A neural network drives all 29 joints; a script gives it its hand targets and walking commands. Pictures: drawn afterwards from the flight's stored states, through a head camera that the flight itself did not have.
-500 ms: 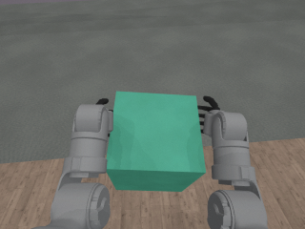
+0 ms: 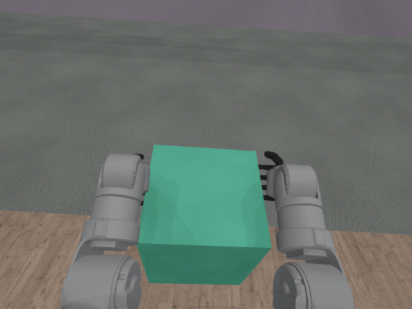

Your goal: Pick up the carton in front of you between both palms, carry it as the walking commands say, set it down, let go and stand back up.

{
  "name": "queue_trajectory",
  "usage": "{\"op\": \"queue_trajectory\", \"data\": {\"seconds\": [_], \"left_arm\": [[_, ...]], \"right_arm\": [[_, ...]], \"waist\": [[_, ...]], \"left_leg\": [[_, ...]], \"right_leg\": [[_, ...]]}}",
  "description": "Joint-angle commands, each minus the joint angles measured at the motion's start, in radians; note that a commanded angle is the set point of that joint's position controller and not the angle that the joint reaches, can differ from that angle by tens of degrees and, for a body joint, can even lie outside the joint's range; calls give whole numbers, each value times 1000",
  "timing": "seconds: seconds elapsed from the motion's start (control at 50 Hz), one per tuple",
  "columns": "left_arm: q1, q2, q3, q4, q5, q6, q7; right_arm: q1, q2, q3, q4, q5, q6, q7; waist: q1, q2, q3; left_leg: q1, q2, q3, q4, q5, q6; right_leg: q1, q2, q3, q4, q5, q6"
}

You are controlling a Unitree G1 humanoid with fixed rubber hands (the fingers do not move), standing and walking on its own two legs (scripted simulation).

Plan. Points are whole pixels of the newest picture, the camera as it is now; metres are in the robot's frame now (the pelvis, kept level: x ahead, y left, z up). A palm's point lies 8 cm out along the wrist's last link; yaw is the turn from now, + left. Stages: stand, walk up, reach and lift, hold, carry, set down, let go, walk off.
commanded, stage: carry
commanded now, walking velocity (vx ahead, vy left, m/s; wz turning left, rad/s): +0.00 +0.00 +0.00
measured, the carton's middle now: (200, 220) +0.33 +0.04 +0.00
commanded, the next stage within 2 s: none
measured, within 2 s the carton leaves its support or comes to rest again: neither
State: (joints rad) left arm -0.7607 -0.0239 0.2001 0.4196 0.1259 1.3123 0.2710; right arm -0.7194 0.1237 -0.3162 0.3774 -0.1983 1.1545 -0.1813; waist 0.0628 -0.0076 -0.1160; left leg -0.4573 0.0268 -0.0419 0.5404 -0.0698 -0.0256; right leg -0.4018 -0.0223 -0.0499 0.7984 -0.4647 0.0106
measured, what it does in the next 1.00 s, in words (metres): steps on the spot: right foot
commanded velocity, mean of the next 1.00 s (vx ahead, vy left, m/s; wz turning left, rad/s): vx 0.00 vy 0.00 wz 0.00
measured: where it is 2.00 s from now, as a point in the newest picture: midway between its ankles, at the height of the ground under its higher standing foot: outside the picture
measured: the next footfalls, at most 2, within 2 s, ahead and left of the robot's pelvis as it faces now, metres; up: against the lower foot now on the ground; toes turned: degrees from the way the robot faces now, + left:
right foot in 0.04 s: +0.01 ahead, -0.11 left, +0.01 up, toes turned -5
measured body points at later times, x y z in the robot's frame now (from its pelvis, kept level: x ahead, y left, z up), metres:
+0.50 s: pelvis +0.02 +0.02 +0.00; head +0.00 +0.03 +0.45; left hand +0.38 +0.15 +0.11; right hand +0.38 -0.14 +0.13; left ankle +0.08 +0.13 -0.73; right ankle -0.03 -0.11 -0.72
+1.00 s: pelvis +0.00 +0.02 +0.00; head -0.04 +0.03 +0.45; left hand +0.36 +0.14 +0.12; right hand +0.34 -0.15 +0.14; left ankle +0.08 +0.13 -0.73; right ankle -0.03 -0.11 -0.72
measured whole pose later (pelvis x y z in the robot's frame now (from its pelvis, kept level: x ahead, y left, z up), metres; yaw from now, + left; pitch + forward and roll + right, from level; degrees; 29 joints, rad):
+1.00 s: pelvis +0.00 +0.02 +0.00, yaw -4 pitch +2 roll -1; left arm -0.75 -0.05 0.25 0.45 0.16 1.25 0.21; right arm -0.76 0.08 -0.26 0.37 -0.13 1.21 -0.26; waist -0.03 0.02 -0.16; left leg -0.42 0.04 0.05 0.54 -0.06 0.01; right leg -0.32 0.00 0.00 0.65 -0.27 0.01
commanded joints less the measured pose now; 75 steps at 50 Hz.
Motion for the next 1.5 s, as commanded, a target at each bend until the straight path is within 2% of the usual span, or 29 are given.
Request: {"op": "queue_trajectory", "data": {"seconds": [0.0,0.02,0.06,0.1,0.16,0.2,0.22,0.28,0.3,0.38,0.4,0.54,0.6,0.64,0.66,0.68,0.74,0.78,0.8,0.9,1.0,1.06,1.12,1.24,1.3,1.32,1.34,1.4,1.48], "left_arm": [[-923,-1227,-423,-184,-548,-160,-435],[-841,-1262,-424,-128,-562,-149,-440],[-879,-1226,-388,-179,-557,-150,-435],[-760,-1237,-328,-147,-531,-147,-429],[-834,-1128,-360,-268,-531,-120,-396],[-814,-1114,-350,-249,-479,-100,-376],[-803,-1108,-369,-252,-466,-96,-373],[-738,-1066,-353,-182,-419,-94,-360],[-825,-1049,-387,-252,-422,-113,-363],[-884,-1102,-453,-322,-466,-126,-369],[-967,-1091,-429,-345,-463,-129,-371],[-992,-1159,-448,-334,-559,-118,-386],[-928,-1164,-410,-203,-549,-104,-391],[-828,-1139,-345,-138,-499,-96,-417],[-848,-1160,-337,-111,-486,-91,-422],[-799,-1171,-277,-50,-470,-93,-434],[-768,-1151,-245,-44,-456,-100,-435],[-803,-1134,-285,-67,-449,-106,-428],[-808,-1179,-249,-59,-463,-105,-426],[-824,-1093,-283,-130,-420,-111,-412],[-912,-1117,-385,-247,-480,-120,-369],[-990,-1083,-425,-349,-501,-136,-350],[-938,-1120,-407,-313,-487,-123,-349],[-919,-1139,-372,-297,-509,-100,-370],[-869,-1163,-356,-236,-496,-88,-386],[-870,-1167,-344,-220,-505,-84,-389],[-889,-1180,-345,-217,-493,-81,-391],[-909,-1146,-369,-246,-488,-89,-378],[-848,-1164,-384,-234,-479,-94,-397]], "right_arm": [[-693,1095,546,-81,466,11,309],[-800,1079,554,-250,496,-11,293],[-727,1087,552,-171,495,9,282],[-844,1073,596,-318,548,12,269],[-762,1097,618,-187,586,53,272],[-729,1124,630,-164,583,69,277],[-720,1109,631,-157,585,79,284],[-628,1102,556,39,570,88,317],[-559,1137,537,168,543,88,336],[-567,1157,495,134,523,51,370],[-592,1175,493,157,534,55,376],[-658,1114,476,-36,510,58,313],[-585,1037,406,32,444,69,302],[-669,1056,487,-17,480,75,301],[-684,1061,480,-24,463,63,303],[-709,1033,496,-69,464,59,299],[-719,1083,528,-54,495,50,304],[-735,1087,544,-83,508,42,306],[-758,1072,540,-107,508,46,305],[-713,1103,492,5,526,52,316],[-645,1089,437,75,520,57,338],[-575,1103,384,145,510,54,340],[-574,1105,406,123,501,63,334],[-710,1097,497,-76,542,72,307],[-720,1095,521,-98,522,75,292],[-787,1086,556,-218,539,57,293],[-781,1108,564,-151,536,69,287],[-756,1099,548,-129,537,63,296],[-735,1119,617,-127,552,63,300]], "waist": [[-78,-131,-345],[-99,-123,-357],[-87,-139,-386],[-69,-147,-442],[-66,46,-492],[-58,0,-472],[-61,-49,-454],[-46,16,-481],[-55,56,-451],[-70,155,-455],[-60,88,-440],[-70,49,-374],[-66,84,-316],[-61,-5,-320],[-78,59,-346],[-68,-20,-323],[-59,-61,-342],[-73,11,-387],[-59,-60,-357],[-61,31,-291],[-63,31,-295],[-86,125,-316],[-85,137,-311],[-71,0,-436],[-82,39,-480],[-65,-38,-467],[-61,-69,-453],[-62,8,-454],[-50,-77,-464]], "left_leg": [[164,69,-26,49,-14,33],[162,44,-8,57,-48,37],[181,53,-14,25,14,65],[270,88,0,7,347,78],[375,130,-54,38,684,100],[324,128,-46,29,536,97],[277,112,-20,50,456,78],[271,87,12,42,474,63],[286,104,-16,36,562,81],[362,156,-48,17,646,91],[329,143,-27,7,574,73],[311,148,-38,-60,141,77],[244,139,-26,-116,-124,67],[253,129,-49,-101,-83,62],[236,136,-61,-103,-77,62],[248,120,-38,-81,-48,68],[217,98,13,-27,130,59],[266,102,12,-5,144,44],[248,109,-3,-15,203,51],[194,121,-61,-136,-72,46],[196,126,-28,-107,51,51],[241,132,-43,-139,13,47],[201,152,-83,-194,-222,51],[295,117,6,20,365,74],[331,126,-2,26,363,66],[312,140,-4,46,327,76],[265,113,13,54,277,71],[300,114,31,60,381,77],[282,112,36,61,528,68]], "right_leg": [[148,-183,228,-356,454,-54],[158,-184,240,-338,566,-70],[222,-156,161,-248,674,-61],[219,-120,104,-160,708,-52],[171,-64,68,-143,534,-36],[200,-56,62,-193,446,-37],[252,-74,91,-191,610,-46],[267,-97,94,-150,750,-53],[238,-85,82,-152,647,-36],[162,-53,78,-208,403,-31],[177,-72,94,-178,481,-41],[85,-77,128,-253,228,-54],[52,-75,130,-294,170,-65],[56,-91,141,-301,174,-49],[108,-81,127,-293,170,-54],[74,-89,142,-314,212,-60],[120,-89,104,-264,402,-48],[114,-103,127,-262,433,-56],[129,-89,104,-264,446,-44],[66,-68,108,-283,129,-57],[74,-72,112,-256,206,-39],[38,-56,108,-252,190,-63],[55,-33,90,-258,114,-49],[149,-114,135,-228,612,-56],[157,-99,116,-228,542,-52],[169,-99,123,-237,549,-40],[161,-97,135,-231,602,-47],[168,-115,128,-201,715,-54],[209,-92,84,-146,801,-43]]}}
